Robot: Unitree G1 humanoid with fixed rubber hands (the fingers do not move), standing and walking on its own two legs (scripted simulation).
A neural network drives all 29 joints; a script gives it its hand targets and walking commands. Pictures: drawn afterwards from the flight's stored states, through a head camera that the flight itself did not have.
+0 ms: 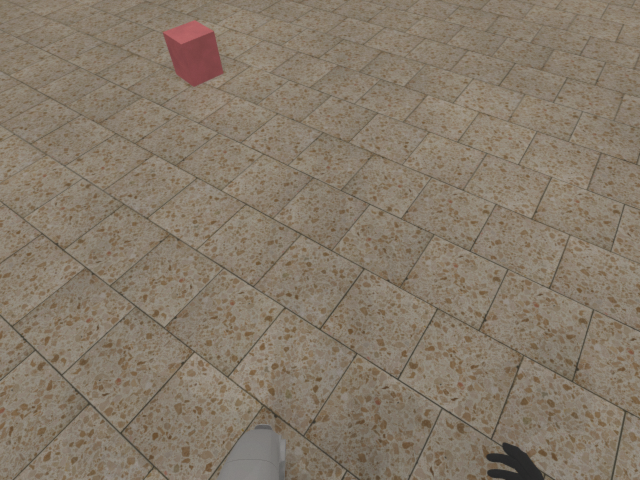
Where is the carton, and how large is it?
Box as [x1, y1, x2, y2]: [163, 20, 222, 86]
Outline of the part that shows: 194,20 163,32 176,73 193,86 222,73 213,31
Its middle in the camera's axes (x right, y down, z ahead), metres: -0.73 -1.07 +2.28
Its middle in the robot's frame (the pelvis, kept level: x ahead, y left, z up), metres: +2.27 +0.89 -0.66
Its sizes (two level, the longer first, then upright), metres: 0.210 0.200 0.250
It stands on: the floor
